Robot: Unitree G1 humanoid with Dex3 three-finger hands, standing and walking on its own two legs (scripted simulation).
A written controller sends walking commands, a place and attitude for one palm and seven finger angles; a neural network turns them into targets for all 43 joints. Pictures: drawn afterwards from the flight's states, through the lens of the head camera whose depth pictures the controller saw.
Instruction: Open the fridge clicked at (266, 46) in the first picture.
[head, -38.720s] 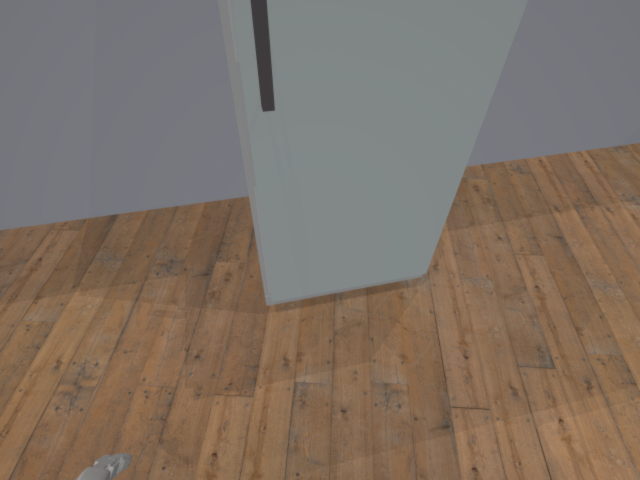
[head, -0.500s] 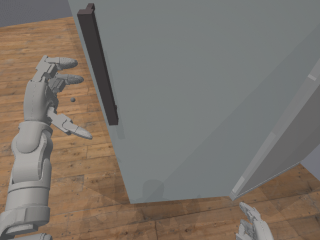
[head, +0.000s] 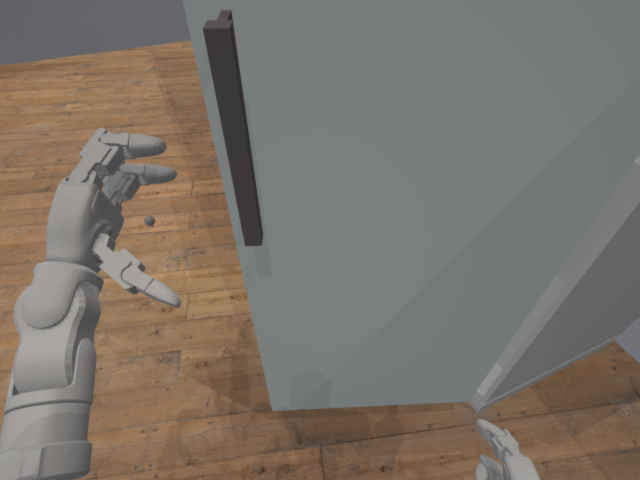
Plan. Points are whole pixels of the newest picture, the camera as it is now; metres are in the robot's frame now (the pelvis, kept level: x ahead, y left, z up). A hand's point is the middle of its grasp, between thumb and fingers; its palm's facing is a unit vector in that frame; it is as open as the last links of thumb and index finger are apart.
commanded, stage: slip the hand off the handle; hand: left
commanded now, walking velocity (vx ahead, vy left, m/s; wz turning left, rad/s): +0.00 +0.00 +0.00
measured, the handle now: (242, 145) +0.43 +0.14 +0.23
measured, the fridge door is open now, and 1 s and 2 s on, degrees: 69 69 69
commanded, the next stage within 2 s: draw the hand back to the body in 0.50 s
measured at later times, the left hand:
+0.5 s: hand (149, 286) +0.23 +0.18 +0.20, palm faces +0.09 -0.97 -0.21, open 14.7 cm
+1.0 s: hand (138, 282) +0.23 +0.19 +0.21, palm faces +0.27 -0.96 -0.04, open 14.7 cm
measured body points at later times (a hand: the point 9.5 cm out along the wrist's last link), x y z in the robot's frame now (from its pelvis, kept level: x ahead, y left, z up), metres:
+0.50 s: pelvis -0.01 -0.02 +0.00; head -0.04 -0.04 +0.45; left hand +0.22 +0.23 +0.22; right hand +0.19 -0.23 -0.06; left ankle +0.01 +0.09 -0.73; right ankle +0.00 -0.13 -0.73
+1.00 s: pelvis +0.01 -0.03 +0.01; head -0.04 -0.06 +0.45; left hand +0.21 +0.24 +0.21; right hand +0.24 -0.21 -0.05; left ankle +0.01 +0.09 -0.73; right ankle +0.00 -0.13 -0.73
